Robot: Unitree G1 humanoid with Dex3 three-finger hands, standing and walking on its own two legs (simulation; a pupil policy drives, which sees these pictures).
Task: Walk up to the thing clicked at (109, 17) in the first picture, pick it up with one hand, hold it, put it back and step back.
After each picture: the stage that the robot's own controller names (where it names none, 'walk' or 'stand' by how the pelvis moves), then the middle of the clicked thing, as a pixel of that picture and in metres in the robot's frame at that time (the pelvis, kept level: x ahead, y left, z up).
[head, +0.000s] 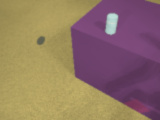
stand; (111, 24) +0.89 -0.15 -0.11
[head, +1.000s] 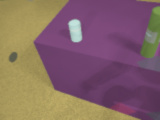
walk; (75, 31) +0.78 +0.13 -0.09
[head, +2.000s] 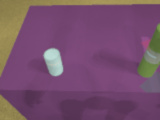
stand; (54, 62) +0.50 +0.17 -0.07
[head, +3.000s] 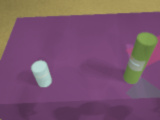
stand; (42, 74) +0.47 +0.22 -0.10
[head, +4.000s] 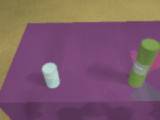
stand; (51, 75) +0.49 +0.19 -0.12
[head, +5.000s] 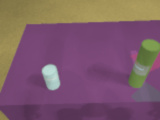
stand; (51, 77) +0.49 +0.19 -0.12
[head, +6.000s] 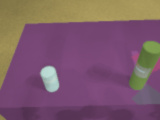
stand; (50, 79) +0.47 +0.19 -0.12
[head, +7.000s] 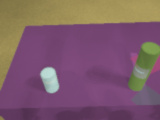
rise first; (50, 80) +0.47 +0.19 -0.12
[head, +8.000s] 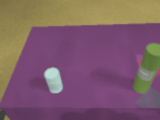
rise first; (54, 80) +0.47 +0.20 -0.11
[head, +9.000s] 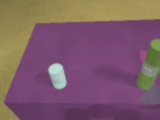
go down; (57, 76) +0.48 +0.19 -0.11
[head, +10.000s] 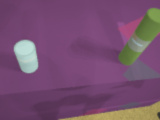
go down; (27, 57) +0.47 +0.18 -0.04
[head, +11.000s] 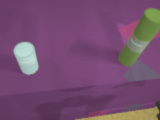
approach; (27, 59) +0.47 +0.18 -0.04
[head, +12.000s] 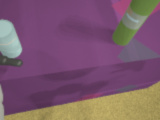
close; (7, 40) +0.50 +0.20 +0.00
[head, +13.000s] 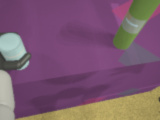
lift; (14, 52) +0.46 +0.18 +0.00
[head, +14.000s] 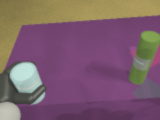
lift; (29, 84) +0.31 +0.18 +0.12
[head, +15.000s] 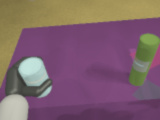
hold; (36, 78) +0.33 +0.17 +0.12
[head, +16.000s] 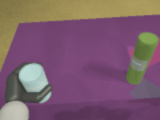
hold; (36, 84) +0.32 +0.17 +0.09
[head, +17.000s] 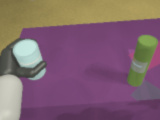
crouch; (30, 60) +0.37 +0.18 +0.15
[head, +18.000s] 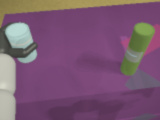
lower; (22, 43) +0.46 +0.19 +0.11
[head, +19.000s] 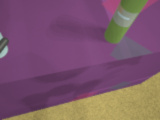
lower; out of the picture +0.51 +0.22 +0.00
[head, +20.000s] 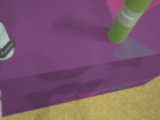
lower; out of the picture +0.50 +0.21 +0.01
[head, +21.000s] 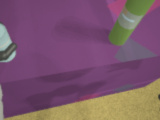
lower; (0, 43) +0.49 +0.21 +0.00
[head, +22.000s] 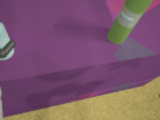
lower; out of the picture +0.50 +0.21 +0.01
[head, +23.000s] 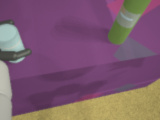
open; (11, 44) +0.49 +0.18 +0.00
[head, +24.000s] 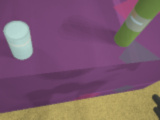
sink last; (20, 41) +0.48 +0.17 -0.01
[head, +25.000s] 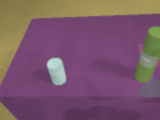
sink last; (57, 71) +0.48 +0.18 -0.06
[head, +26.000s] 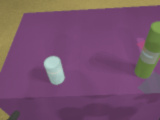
stand; (54, 70) +0.46 +0.17 -0.05
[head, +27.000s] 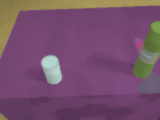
stand; (52, 70) +0.46 +0.17 -0.05
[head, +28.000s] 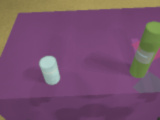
stand; (50, 70) +0.47 +0.17 -0.05
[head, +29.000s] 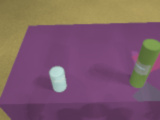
stand; (58, 79) +0.48 +0.16 -0.11
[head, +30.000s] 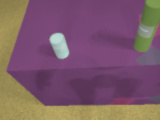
walk; (59, 46) +0.58 +0.17 -0.10
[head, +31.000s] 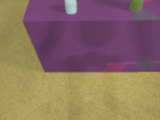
walk; (70, 2) +0.89 +0.10 -0.09
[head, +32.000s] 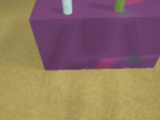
stand; (67, 5) +1.11 +0.16 -0.10
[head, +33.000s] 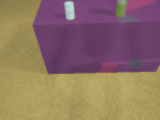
stand; (69, 10) +1.11 +0.15 -0.12
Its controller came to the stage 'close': yes
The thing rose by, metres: 0.24
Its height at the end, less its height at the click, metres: +0.00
